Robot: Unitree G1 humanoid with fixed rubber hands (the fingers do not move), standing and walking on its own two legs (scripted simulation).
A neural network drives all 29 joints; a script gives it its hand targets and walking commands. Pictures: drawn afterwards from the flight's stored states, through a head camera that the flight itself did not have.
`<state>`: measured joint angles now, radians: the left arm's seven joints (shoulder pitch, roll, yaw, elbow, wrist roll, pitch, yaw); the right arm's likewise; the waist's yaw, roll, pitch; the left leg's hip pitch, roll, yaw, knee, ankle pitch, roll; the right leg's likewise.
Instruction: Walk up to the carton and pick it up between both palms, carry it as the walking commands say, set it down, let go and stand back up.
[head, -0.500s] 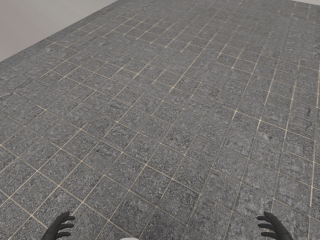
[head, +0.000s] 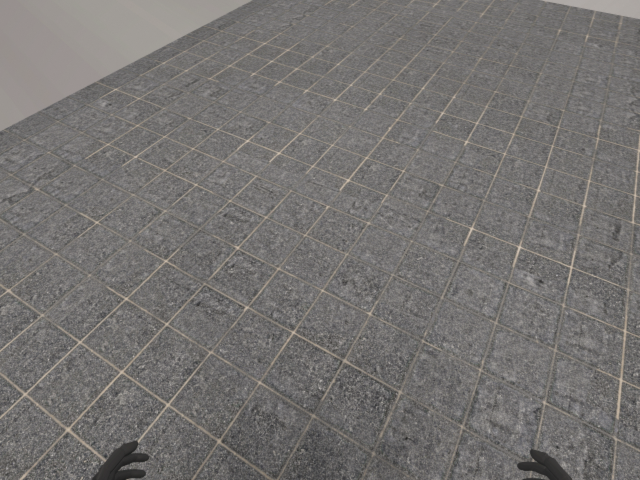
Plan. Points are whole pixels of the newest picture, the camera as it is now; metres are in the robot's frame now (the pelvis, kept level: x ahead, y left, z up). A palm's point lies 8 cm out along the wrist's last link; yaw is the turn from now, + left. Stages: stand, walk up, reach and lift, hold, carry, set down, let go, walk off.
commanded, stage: stand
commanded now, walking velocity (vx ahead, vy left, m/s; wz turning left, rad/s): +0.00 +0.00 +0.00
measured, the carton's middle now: out of the picture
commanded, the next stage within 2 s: walk up in 0.36 s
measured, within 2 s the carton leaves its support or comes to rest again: neither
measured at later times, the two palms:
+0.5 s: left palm out of the picture +0.08 +0.30 -0.10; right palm out of the picture +0.09 -0.29 -0.10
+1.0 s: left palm out of the picture +0.11 +0.26 -0.14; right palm out of the picture -0.01 -0.24 -0.11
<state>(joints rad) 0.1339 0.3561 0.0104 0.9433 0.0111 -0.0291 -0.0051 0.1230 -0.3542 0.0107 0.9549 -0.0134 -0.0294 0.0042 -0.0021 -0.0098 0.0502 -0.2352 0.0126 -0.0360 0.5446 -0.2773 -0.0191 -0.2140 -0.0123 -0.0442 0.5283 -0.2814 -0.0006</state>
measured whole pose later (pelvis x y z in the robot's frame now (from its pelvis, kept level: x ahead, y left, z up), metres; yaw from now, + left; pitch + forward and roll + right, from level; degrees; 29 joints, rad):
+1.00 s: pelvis -0.03 +0.03 +0.00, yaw -14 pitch +0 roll -1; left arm 0.16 0.28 0.05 0.92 0.02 0.07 0.00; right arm 0.17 -0.21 -0.01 0.92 -0.03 0.03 -0.03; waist 0.00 -0.07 0.07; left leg -0.27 0.04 0.12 0.54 -0.28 0.02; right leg -0.48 0.01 0.04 0.96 -0.43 0.07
